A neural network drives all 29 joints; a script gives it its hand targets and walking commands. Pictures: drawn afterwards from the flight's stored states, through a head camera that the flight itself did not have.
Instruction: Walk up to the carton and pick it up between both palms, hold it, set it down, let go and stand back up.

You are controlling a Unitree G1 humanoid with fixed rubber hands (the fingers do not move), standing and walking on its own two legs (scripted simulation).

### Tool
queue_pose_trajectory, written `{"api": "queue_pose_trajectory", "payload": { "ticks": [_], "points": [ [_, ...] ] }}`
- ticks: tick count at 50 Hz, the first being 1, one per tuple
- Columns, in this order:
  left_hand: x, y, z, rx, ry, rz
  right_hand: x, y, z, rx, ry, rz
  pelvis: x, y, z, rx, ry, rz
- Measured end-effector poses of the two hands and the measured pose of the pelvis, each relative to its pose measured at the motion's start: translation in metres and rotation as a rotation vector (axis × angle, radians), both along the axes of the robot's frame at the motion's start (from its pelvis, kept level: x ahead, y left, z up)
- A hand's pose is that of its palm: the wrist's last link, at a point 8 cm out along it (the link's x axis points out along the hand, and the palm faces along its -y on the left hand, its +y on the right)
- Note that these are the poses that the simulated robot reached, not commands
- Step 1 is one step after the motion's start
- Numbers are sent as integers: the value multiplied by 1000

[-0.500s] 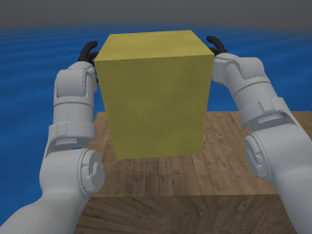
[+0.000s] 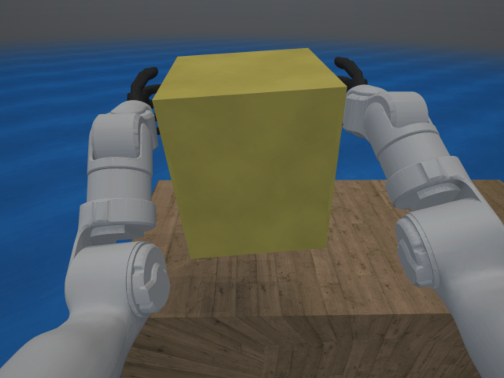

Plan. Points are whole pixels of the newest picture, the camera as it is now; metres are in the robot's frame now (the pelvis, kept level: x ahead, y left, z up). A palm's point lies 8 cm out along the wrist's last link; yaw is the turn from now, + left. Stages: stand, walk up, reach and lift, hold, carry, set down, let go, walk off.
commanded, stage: hold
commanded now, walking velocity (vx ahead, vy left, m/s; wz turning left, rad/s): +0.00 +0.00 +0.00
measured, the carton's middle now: (250, 150) +0.38 -0.01 +0.26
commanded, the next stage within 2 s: none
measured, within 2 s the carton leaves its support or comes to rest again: neither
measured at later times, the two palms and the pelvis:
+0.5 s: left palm (142, 116) +0.37 +0.15 +0.33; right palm (355, 104) +0.37 -0.15 +0.34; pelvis +0.00 +0.00 +0.00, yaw +0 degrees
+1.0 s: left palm (144, 119) +0.38 +0.15 +0.32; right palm (354, 106) +0.37 -0.16 +0.34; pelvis +0.00 +0.00 +0.00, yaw +0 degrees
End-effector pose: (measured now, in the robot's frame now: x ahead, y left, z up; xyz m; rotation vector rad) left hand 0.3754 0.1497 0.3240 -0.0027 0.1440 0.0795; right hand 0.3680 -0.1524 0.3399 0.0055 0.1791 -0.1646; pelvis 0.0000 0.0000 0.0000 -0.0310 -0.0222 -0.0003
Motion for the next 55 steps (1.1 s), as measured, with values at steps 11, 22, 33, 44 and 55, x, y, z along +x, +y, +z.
{"api": "queue_pose_trajectory", "payload": {
  "ticks": [11,22,33,44,55],
  "points": [
    [0,-3,4,7,-2,-2,-1,-3,0,2,-2,-1,0,-1,0,1,-1,2],
    [-1,-3,2,0,0,-2,-2,-3,0,-7,0,-1,-2,-2,0,1,-1,1],
    [1,1,1,-5,8,6,3,1,1,0,8,5,-1,-1,0,1,7,1],
    [3,0,-1,4,-1,3,4,0,-2,-9,0,5,2,-1,0,-1,-2,7],
    [0,-4,-3,-3,4,-2,-1,-4,-3,-1,5,-2,0,-1,0,1,-5,-1]
  ]
}}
